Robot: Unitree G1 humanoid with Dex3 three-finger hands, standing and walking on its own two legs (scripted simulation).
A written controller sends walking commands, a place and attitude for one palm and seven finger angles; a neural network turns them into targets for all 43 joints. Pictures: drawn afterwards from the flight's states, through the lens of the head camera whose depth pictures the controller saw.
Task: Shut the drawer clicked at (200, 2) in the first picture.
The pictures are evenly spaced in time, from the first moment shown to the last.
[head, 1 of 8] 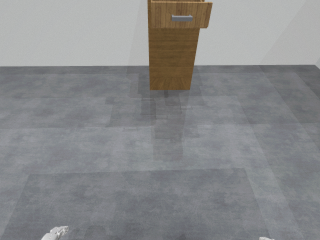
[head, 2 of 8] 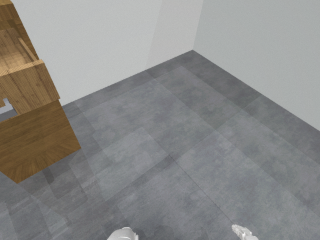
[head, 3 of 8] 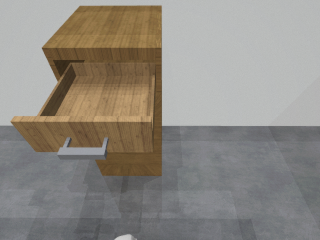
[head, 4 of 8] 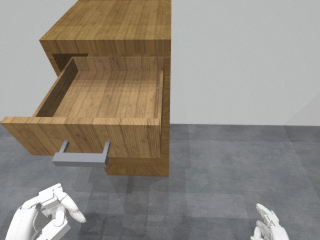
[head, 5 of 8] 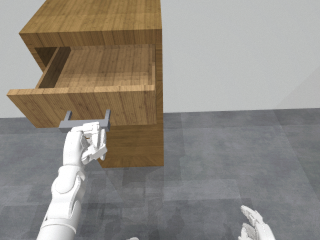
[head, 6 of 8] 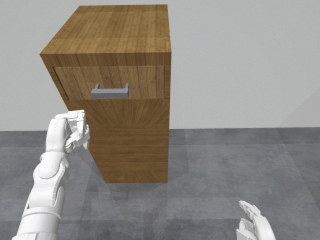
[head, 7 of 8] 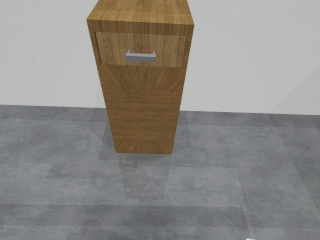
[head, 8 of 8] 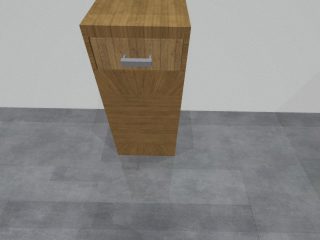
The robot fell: no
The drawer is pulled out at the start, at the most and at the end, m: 0.30 0.30 0.00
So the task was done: yes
